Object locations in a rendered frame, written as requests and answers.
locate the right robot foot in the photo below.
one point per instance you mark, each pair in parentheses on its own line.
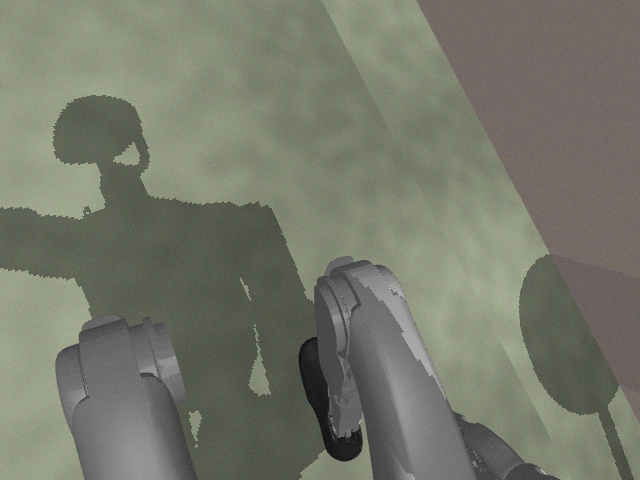
(315,385)

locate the right robot arm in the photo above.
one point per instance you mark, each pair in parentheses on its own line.
(528,471)

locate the right robot hand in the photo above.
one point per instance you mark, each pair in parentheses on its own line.
(491,457)

